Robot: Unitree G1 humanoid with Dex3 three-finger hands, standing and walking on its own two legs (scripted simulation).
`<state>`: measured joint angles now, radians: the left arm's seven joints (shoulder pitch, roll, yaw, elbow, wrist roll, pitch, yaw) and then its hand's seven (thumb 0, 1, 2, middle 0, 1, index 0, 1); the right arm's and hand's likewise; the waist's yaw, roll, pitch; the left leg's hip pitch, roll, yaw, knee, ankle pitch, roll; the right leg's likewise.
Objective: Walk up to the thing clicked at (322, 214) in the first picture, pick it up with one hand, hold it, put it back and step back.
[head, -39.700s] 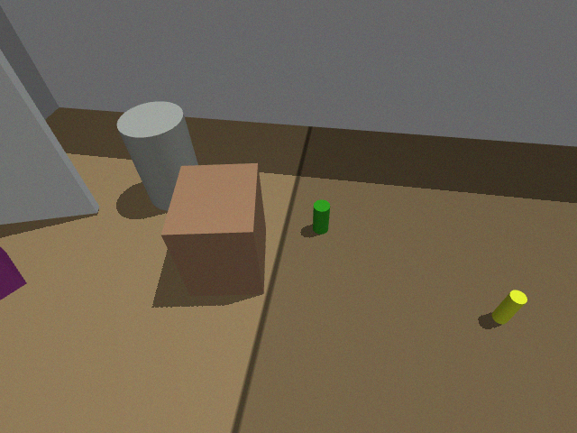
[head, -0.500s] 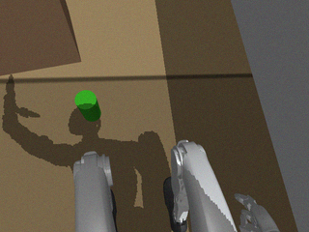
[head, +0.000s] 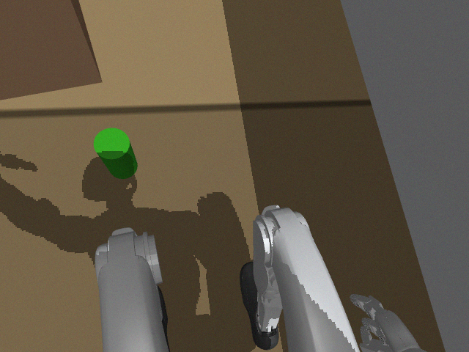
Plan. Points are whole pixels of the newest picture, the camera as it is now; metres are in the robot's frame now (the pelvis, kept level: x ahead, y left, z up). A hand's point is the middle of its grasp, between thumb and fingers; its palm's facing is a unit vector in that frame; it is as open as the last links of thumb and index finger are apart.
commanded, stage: approach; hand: left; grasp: from the side
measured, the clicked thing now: (118, 155) +0.52 +0.20 -0.30
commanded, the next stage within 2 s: close in in 0.38 s
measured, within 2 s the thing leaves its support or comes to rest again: neither
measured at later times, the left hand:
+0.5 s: hand (57, 143) +0.51 +0.29 -0.18, palm faces +0.04 -1.00 -0.01, open 17.3 cm
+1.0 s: hand (92, 155) +0.50 +0.24 -0.23, palm faces +0.10 -1.00 -0.02, open 17.3 cm
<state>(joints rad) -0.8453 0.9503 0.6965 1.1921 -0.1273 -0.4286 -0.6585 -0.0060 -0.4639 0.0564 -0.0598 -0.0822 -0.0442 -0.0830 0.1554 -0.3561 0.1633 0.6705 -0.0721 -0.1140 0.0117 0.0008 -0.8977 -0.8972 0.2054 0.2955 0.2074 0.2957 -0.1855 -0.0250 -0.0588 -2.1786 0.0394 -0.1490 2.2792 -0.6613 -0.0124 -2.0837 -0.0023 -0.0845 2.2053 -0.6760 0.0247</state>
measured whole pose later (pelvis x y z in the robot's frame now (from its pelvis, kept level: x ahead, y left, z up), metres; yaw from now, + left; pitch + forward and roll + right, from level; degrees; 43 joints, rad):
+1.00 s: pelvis -0.01 +0.02 -0.08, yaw -9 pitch +16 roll -17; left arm -0.85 0.97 0.45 1.55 -0.08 -0.99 -0.18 -0.01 -0.49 0.06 -0.04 -0.09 -0.05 -0.07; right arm -0.11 -0.39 0.54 0.55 -0.35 0.04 0.10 0.00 -0.91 -0.90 0.21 0.30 0.21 0.30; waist -0.32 -0.25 0.27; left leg -2.24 0.03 -0.38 2.62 -0.70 -0.02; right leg -2.08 0.07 -0.24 2.38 -0.64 0.08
